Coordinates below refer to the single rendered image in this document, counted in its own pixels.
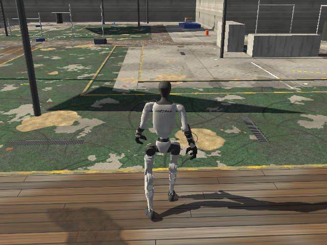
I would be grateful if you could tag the left robot hand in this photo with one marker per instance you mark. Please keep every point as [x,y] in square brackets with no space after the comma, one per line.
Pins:
[137,139]

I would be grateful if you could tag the left robot forearm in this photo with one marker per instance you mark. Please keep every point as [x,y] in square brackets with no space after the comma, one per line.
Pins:
[139,131]

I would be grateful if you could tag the robot right upper arm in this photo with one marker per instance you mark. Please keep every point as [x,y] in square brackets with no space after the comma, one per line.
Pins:
[182,115]

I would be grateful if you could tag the left robot thigh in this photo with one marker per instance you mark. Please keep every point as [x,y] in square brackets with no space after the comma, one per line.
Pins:
[149,160]

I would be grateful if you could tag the right robot hand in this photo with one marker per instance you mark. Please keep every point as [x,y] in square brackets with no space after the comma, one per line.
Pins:
[194,152]

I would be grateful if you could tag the right robot forearm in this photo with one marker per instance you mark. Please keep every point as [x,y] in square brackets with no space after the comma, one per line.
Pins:
[189,137]

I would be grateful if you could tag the robot left upper arm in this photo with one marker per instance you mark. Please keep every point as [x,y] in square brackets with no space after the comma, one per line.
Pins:
[148,107]

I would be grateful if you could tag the robot right shin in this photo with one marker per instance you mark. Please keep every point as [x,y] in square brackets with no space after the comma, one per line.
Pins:
[172,179]

